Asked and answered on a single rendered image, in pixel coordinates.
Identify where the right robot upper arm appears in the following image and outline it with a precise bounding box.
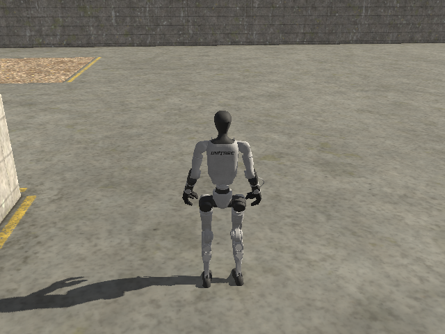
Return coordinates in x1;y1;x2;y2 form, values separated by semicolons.
237;141;255;179

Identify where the left robot forearm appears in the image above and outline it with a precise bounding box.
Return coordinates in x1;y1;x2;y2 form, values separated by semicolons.
184;168;197;194

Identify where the left robot upper arm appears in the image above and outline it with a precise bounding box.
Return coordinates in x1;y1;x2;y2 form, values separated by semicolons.
190;141;208;179

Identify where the left robot shin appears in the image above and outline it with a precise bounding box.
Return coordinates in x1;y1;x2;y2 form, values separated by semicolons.
202;231;211;278

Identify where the robot left thigh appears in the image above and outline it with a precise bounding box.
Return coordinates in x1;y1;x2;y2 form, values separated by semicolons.
199;194;213;244

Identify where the left robot hand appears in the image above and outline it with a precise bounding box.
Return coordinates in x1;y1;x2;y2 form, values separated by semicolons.
182;191;198;206

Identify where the right robot forearm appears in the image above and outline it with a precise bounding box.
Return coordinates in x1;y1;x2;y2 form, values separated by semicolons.
248;169;261;194

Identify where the right robot hand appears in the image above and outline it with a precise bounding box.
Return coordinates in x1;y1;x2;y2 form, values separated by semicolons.
245;192;262;206

